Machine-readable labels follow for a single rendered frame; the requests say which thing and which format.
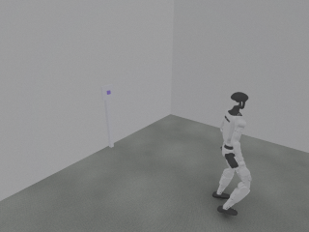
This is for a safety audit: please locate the panel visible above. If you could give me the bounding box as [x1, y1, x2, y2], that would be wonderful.
[100, 84, 115, 148]

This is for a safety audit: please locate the robot right hand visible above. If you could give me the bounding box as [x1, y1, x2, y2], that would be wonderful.
[239, 167, 252, 184]

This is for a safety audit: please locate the right robot forearm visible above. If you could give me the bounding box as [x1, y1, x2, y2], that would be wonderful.
[233, 141, 246, 169]

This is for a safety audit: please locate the left robot upper arm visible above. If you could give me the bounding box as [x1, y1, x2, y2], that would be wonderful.
[219, 108, 231, 130]

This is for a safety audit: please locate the right robot upper arm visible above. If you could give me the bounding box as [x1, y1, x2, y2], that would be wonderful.
[230, 117, 246, 147]

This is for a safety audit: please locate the robot left foot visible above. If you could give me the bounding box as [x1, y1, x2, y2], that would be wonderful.
[212, 191, 230, 199]

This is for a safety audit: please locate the right robot thigh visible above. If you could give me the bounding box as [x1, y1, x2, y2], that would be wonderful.
[227, 154, 251, 189]

